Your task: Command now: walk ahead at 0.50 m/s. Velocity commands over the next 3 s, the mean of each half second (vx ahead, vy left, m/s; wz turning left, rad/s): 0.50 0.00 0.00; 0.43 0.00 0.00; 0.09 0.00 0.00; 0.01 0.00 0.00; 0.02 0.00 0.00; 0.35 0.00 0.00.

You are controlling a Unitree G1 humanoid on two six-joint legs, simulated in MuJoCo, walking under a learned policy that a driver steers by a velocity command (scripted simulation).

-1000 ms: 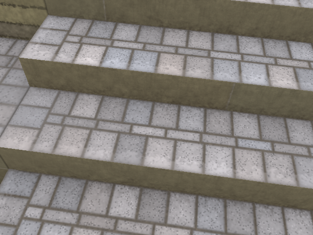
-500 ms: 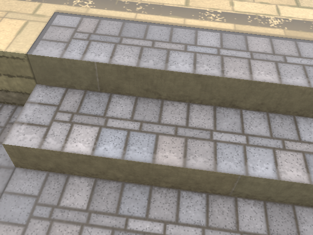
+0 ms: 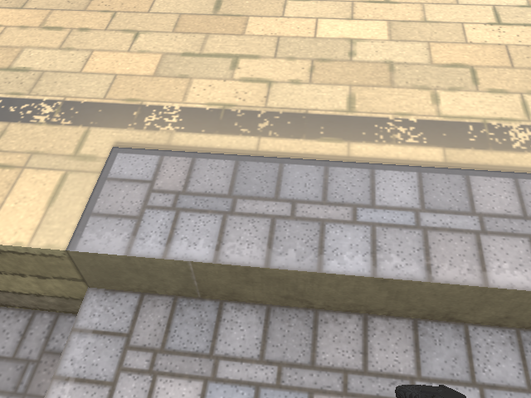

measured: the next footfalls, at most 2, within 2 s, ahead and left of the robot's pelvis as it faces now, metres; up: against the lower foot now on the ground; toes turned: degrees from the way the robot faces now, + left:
right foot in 0.44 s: +0.43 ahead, -0.10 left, +0.15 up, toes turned -6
left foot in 0.96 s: +0.76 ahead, +0.07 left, +0.30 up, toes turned +6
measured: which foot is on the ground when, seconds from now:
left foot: down 0.00-0.44, up 0.46-0.94, down 0.96-1.00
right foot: up 0.00-0.42, down 0.44-0.96, up 0.98-1.00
